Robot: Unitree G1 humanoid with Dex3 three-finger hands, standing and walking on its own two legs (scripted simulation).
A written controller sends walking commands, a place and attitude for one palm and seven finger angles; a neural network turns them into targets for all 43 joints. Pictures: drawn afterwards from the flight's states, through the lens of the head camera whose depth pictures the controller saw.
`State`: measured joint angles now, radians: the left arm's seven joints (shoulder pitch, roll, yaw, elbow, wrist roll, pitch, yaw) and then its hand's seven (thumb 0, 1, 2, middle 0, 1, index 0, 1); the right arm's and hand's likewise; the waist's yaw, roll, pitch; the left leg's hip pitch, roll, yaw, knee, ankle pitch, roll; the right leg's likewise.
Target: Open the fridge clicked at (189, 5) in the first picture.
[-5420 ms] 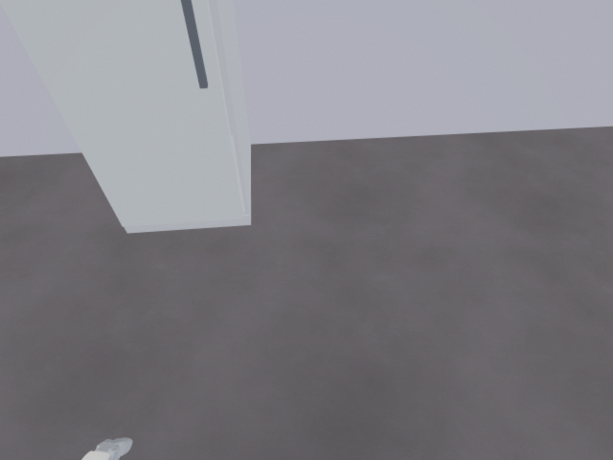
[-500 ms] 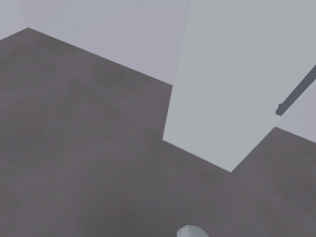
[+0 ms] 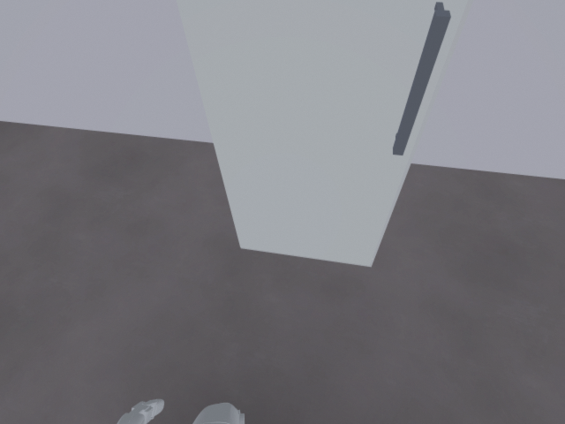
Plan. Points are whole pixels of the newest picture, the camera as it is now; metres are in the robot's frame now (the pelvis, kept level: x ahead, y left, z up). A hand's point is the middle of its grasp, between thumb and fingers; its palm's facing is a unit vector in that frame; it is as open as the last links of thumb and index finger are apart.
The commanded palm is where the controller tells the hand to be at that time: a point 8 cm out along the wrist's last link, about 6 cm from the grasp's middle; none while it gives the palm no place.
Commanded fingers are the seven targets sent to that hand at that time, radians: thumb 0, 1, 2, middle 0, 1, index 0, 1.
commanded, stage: turn to face it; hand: right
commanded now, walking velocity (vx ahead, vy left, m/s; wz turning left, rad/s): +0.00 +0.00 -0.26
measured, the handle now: (415, 89) +0.67 -0.23 +0.08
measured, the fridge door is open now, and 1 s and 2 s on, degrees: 0 0 0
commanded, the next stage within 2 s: take the last steps up to it in 0.06 s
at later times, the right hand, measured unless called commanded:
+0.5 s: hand out of the picture +0.01 -0.16 -0.16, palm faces +0.19 +0.95 -0.24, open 7.3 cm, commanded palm none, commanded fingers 0.00 -0.90 -0.90 0.20 0.30 0.20 0.30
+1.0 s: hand (433, 393) +0.19 -0.23 -0.17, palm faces +0.13 +0.97 -0.21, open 7.3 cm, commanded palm none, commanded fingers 0.00 -0.90 -0.90 0.20 0.30 0.20 0.30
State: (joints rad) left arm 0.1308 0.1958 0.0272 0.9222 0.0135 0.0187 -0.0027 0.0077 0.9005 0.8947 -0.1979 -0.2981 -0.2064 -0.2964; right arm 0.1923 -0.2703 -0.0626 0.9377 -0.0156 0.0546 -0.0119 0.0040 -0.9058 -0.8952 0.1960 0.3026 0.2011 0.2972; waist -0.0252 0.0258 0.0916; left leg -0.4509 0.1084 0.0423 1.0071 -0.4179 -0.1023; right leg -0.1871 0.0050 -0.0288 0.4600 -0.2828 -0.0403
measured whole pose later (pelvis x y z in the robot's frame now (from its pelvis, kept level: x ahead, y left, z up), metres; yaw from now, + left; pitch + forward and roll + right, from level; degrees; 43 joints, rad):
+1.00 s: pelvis +0.16 -0.04 +0.00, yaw -6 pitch -2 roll -1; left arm 0.38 0.12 0.03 1.13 0.02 -0.04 0.02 0.01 0.91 0.89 -0.20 -0.30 -0.20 -0.30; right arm 0.21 -0.18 -0.05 1.05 -0.03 0.01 0.00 0.01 -0.93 -0.90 0.20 0.30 0.20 0.30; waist 0.02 0.01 0.04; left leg -0.44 0.11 0.09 0.74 -0.27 -0.03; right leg -0.04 -0.01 -0.18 0.36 -0.28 -0.02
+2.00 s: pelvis +0.18 -0.01 +0.00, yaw -6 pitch -3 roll +0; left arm 0.28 0.18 0.04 1.12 0.01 0.04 0.01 0.01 0.91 0.90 -0.19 -0.30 -0.20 -0.30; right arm 0.28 -0.14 -0.01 1.11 -0.02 0.02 -0.02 0.00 -0.90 -0.90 0.20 0.30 0.20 0.30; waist 0.02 -0.04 0.01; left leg -0.13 0.03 0.06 0.47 -0.28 -0.01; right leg -0.28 -0.06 -0.07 0.46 -0.19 0.02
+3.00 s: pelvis +0.20 -0.05 -0.01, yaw -5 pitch -1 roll +0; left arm 0.19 0.21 0.00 1.02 0.01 -0.01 0.00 0.01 0.91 0.89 -0.20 -0.30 -0.20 -0.30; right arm 0.31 -0.22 0.00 1.04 -0.03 -0.01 -0.03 0.00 -0.90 -0.90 0.20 0.30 0.20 0.30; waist -0.02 0.01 0.02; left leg -0.14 0.07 0.02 0.48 -0.32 -0.06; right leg -0.30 0.00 -0.08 0.50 -0.19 -0.04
